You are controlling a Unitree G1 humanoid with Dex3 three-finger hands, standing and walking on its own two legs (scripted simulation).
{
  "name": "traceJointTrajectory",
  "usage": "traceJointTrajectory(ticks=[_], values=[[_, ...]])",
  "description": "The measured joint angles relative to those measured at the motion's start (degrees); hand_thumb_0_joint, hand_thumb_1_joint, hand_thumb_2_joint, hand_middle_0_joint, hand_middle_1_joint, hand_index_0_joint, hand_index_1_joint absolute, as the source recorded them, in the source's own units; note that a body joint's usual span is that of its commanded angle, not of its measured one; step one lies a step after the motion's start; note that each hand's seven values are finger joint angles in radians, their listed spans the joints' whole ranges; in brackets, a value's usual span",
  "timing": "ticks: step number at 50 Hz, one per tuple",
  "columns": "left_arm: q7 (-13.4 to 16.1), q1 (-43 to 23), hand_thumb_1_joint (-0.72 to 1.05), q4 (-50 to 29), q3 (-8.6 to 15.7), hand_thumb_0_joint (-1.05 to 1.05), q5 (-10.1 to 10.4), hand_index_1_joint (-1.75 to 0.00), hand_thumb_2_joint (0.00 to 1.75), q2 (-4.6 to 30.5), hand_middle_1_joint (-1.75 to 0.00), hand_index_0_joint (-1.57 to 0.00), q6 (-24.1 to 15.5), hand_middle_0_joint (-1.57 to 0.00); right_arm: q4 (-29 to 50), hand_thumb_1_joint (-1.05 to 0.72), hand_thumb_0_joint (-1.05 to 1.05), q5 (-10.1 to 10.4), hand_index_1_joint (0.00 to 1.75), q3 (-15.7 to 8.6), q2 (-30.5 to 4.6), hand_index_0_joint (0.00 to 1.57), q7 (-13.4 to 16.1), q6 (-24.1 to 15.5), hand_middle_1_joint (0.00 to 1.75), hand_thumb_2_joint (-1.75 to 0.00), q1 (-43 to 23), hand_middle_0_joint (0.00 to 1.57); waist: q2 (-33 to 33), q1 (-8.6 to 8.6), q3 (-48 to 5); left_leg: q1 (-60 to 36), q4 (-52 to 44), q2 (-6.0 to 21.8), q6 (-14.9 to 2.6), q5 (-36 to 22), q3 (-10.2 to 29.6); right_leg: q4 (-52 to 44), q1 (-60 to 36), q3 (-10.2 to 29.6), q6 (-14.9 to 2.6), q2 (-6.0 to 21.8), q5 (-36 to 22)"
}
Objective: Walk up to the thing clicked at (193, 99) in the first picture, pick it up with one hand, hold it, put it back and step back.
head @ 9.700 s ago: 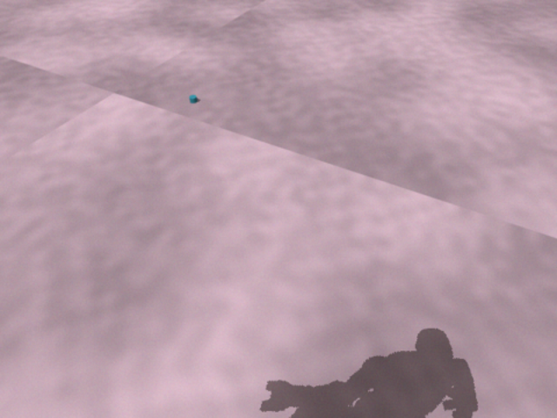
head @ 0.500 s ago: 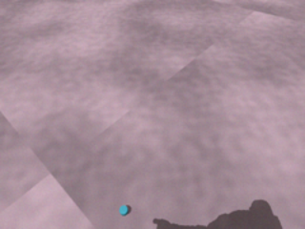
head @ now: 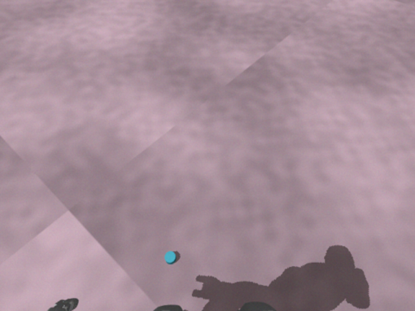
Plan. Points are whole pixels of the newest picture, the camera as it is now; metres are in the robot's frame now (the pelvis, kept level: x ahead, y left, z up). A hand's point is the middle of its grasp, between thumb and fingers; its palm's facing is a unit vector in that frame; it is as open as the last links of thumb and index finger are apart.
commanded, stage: walk up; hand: left
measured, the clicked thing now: (170, 257) +0.38 +0.19 -0.75
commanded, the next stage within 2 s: none
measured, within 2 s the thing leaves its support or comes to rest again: neither
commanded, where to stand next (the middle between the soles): +0.02 +0.01 m, yaw +0 degrees
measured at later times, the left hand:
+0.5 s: hand out of the picture +0.10 +0.25 -0.14, palm faces -0.03 -0.94 -0.34, open 7.4 cm
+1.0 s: hand out of the picture +0.09 +0.26 -0.15, palm faces -0.05 -0.94 -0.34, open 7.4 cm
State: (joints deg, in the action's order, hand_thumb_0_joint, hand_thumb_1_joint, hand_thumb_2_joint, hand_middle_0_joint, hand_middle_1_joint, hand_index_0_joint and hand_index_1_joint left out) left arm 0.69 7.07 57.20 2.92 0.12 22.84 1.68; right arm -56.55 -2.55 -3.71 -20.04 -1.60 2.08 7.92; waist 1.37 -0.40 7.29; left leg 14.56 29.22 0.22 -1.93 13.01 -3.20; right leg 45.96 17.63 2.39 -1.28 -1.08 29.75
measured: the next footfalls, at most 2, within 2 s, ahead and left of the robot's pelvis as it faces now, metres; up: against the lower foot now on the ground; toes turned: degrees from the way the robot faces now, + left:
left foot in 1.74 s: -0.06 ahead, +0.13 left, +0.00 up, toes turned +3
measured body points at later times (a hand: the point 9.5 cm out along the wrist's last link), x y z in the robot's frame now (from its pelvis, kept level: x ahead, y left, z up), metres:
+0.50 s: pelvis +0.01 +0.00 +0.01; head +0.01 +0.00 +0.46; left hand +0.10 +0.30 -0.12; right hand +0.09 -0.30 -0.12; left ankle +0.03 +0.10 -0.74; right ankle -0.01 -0.12 -0.74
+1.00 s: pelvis +0.01 +0.01 +0.01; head +0.02 +0.01 +0.46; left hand +0.10 +0.31 -0.12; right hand +0.08 -0.29 -0.12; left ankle +0.03 +0.10 -0.74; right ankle -0.01 -0.12 -0.74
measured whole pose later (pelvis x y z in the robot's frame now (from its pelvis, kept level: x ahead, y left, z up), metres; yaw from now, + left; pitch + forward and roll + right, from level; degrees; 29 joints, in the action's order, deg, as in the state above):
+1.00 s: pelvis +0.01 +0.01 +0.01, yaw -2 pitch -2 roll +0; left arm -0.1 6.1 65.3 0.2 -0.3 20.3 -0.2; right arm -64.6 -0.7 -1.6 -19.3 -1.0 -0.4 5.8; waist 0.2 -0.2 3.0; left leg 7.0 17.3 -0.6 -1.9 8.3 -4.2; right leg 16.9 3.4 1.5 0.6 0.2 11.4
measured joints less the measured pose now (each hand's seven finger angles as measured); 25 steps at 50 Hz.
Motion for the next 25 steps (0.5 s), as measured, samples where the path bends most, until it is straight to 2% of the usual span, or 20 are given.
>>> traceJointTrajectory(ticks=[2,4,5,7,11,18,25], values=[[-0.14,1.28,0.90,0.45,-0.23,0.01,-0.26,-0.30,0.90,-0.51,-0.30,-0.21,-0.42,-0.21,0.62,-0.91,0.01,0.13,0.30,0.23,-0.17,0.20,0.07,-0.14,0.30,-0.90,-0.25,0.20,-0.45,0.27,0.10,0.47,1.23,0.18,0.15,0.62,-0.64,-7.41,-3.42,-1.36,0.41,0.59,-2.33],[0.11,2.12,0.90,1.45,-0.37,0.01,-0.76,-0.30,0.90,-1.41,-0.30,-0.21,-0.96,-0.21,0.78,-0.91,0.01,0.83,0.30,0.52,-0.41,0.20,0.19,-0.13,0.30,-0.90,-0.92,0.20,-1.62,0.67,0.65,0.82,3.33,1.02,0.63,1.72,-0.95,-15.51,-6.98,-1.91,0.42,0.21,-12.44],[0.20,2.37,0.90,2.01,-0.57,0.01,-1.09,-0.30,0.90,-2.15,-0.30,-0.21,-1.14,-0.20,0.66,-0.91,0.01,1.30,0.30,0.67,-0.49,0.20,0.24,-0.07,0.30,-0.90,-1.22,0.20,-2.72,0.53,1.00,0.45,3.46,1.65,0.93,1.77,-0.50,-16.62,-7.90,-2.33,0.38,-0.42,-13.88],[-0.20,3.05,0.90,2.66,-1.38,0.01,-1.37,-0.30,0.90,-2.87,-0.30,-0.21,-1.21,-0.21,0.25,-0.91,0.01,1.89,0.30,0.99,-0.04,0.20,0.21,0.02,0.30,-0.90,-1.29,0.20,-2.90,0.73,0.42,-0.41,2.28,0.78,1.49,3.91,0.18,-17.26,-8.33,-2.20,0.24,-0.11,-13.63],[-0.79,3.11,0.90,3.43,-2.40,0.01,-0.87,-0.30,0.90,-3.95,-0.30,-0.21,-1.55,-0.21,-1.29,-0.91,0.01,2.07,0.30,1.59,0.26,0.20,-0.08,-0.76,0.30,-0.90,-1.23,0.20,-3.30,0.78,-0.79,-3.20,-3.68,0.02,1.07,-2.57,0.34,-19.75,-9.90,-2.30,0.64,0.45,-14.27],[-0.90,1.03,0.90,4.18,-2.63,0.01,-0.39,-0.30,0.89,-3.79,-0.30,-0.21,-2.36,-0.21,-4.35,-0.91,0.01,2.00,0.30,2.65,0.99,0.20,-0.07,-1.79,0.30,-0.90,-1.84,0.20,-2.24,1.16,-3.18,-5.76,-8.44,-0.05,0.99,-3.81,0.01,-25.18,-12.55,-1.92,0.82,0.43,-16.87],[-0.80,-1.15,0.90,5.24,-2.50,0.01,-0.41,-0.30,0.90,-2.93,-0.30,-0.21,-2.57,-0.21,-6.12,-0.91,0.01,1.95,0.30,2.52,0.47,0.20,0.34,-2.38,0.30,-0.90,-2.68,0.20,-1.34,0.57,-4.48,-6.74,-10.42,-0.05,0.79,-4.53,-0.41,-27.88,-13.71,-1.47,1.06,0.42,-18.17]])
